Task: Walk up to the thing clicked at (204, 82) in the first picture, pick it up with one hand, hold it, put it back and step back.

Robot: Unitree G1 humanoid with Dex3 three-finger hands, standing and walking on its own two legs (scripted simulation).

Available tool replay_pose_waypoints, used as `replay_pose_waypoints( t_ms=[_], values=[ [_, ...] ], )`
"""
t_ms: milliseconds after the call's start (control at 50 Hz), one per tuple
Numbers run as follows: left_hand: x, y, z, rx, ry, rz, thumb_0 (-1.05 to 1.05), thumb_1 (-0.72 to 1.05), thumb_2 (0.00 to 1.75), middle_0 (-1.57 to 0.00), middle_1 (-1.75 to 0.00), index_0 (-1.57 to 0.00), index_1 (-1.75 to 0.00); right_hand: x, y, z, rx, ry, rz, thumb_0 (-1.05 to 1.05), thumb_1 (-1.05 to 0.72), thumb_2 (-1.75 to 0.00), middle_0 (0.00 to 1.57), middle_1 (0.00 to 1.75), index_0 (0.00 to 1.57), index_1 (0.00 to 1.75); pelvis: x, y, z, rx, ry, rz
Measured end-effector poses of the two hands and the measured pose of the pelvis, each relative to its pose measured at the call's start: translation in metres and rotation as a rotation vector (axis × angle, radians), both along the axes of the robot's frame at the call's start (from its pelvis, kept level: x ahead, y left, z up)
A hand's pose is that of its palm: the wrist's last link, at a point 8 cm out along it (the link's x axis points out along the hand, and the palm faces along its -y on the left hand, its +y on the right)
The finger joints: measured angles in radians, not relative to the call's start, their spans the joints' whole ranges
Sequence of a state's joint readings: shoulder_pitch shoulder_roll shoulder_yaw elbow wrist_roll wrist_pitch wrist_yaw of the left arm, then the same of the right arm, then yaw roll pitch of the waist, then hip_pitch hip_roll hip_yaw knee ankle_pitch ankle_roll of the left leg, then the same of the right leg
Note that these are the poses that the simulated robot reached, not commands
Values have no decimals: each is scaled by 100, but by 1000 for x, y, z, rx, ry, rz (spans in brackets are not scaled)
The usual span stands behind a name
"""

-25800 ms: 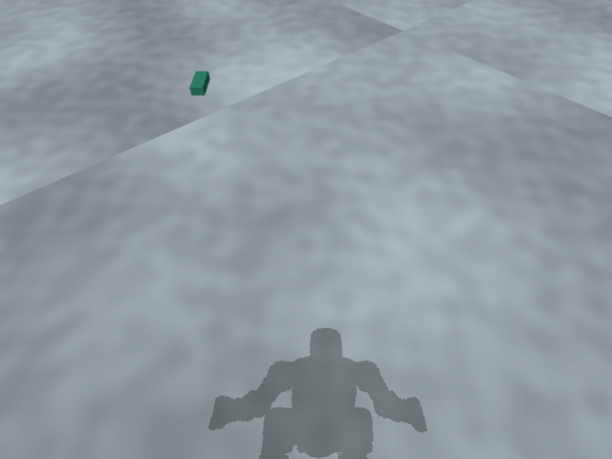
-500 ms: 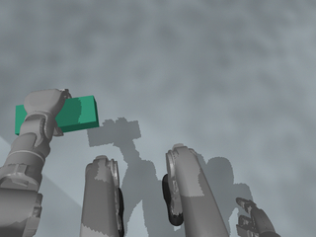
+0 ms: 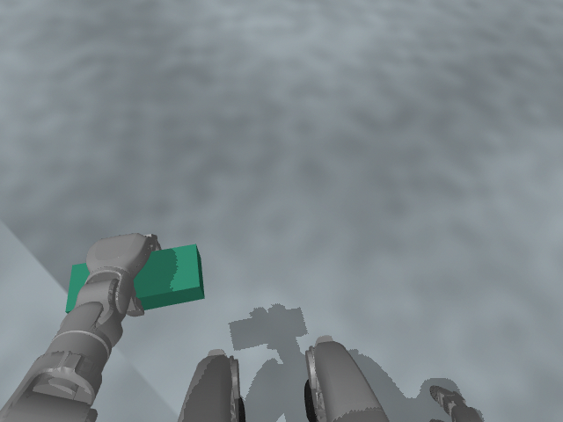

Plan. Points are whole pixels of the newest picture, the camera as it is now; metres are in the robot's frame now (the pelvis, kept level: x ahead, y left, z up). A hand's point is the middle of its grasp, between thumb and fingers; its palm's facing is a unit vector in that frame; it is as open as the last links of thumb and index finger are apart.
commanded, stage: lift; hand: left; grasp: from above
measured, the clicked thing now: (139, 282) +0.36 +0.22 -0.13
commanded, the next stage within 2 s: hold in 0.50 s
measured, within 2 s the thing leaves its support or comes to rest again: neither
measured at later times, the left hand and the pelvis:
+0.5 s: hand (109, 263) +0.34 +0.22 -0.01, palm faces -0.47 -0.08 -0.88, open 10.8 cm; pelvis +0.03 +0.00 +0.09, yaw +0 degrees
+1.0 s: hand (95, 248) +0.35 +0.22 +0.04, palm faces -0.46 -0.05 -0.88, open 10.8 cm; pelvis +0.05 +0.00 +0.12, yaw +0 degrees
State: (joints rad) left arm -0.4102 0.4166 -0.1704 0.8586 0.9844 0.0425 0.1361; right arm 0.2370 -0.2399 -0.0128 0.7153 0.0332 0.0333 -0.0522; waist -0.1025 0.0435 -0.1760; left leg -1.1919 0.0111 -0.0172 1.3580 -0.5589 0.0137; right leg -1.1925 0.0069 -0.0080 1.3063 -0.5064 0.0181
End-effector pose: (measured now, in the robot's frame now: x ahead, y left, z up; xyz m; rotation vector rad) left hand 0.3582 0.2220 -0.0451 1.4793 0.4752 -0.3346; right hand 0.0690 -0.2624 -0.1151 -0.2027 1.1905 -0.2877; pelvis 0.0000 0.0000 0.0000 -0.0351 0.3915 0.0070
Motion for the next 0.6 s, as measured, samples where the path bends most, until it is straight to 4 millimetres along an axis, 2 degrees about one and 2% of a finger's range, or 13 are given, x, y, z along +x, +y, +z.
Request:
replay_pose_waypoints(
  t_ms=[120, 280, 440, 600],
  values=[
    [-6, -3, 30, 1, -1, -9, -1, -13, 55, -71, -51, -69, -52, 0, -2, 32, -7, -5, -3, 0, -90, -91, 20, 30, 20, 30, 10, 0, 31, 3, -55, -1],
    [-7, -6, 62, -2, -24, -11, -1, -12, 55, -70, -51, -68, -53, 10, -5, 63, -9, -18, 0, 0, -90, -90, 20, 30, 20, 30, 21, 0, 61, 9, -116, -5],
    [-7, -3, 89, 1, -32, 3, -1, -11, 54, -69, -51, -67, -54, 27, -4, 85, 5, -54, 6, 0, -90, -90, 20, 30, 20, 30, 29, 0, 82, 14, -164, -7],
    [-10, -3, 108, -2, -29, -1, -1, -10, 53, -68, -52, -66, -54, 45, -2, 100, 19, -92, 14, 0, -90, -90, 20, 30, 20, 30, 36, 0, 97, 18, -204, -6]
  ],
)
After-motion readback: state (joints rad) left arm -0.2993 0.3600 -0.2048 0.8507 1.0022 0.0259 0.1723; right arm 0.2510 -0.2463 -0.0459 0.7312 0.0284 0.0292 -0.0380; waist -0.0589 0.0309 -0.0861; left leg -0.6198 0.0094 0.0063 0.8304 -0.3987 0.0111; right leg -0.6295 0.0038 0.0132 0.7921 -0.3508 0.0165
